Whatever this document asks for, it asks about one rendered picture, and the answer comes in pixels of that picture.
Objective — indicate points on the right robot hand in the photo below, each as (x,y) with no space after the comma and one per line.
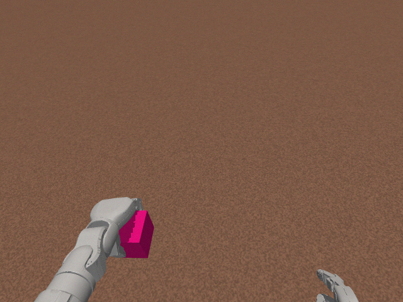
(336,285)

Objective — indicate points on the cube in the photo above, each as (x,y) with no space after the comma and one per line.
(136,235)

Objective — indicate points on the left robot arm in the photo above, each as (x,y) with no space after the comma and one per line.
(84,266)

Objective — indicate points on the left robot hand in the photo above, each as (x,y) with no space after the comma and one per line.
(120,211)

